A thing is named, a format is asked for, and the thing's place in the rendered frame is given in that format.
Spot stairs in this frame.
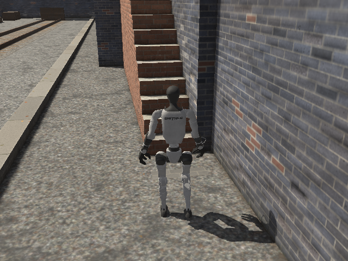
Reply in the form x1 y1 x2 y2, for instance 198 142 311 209
120 0 196 155

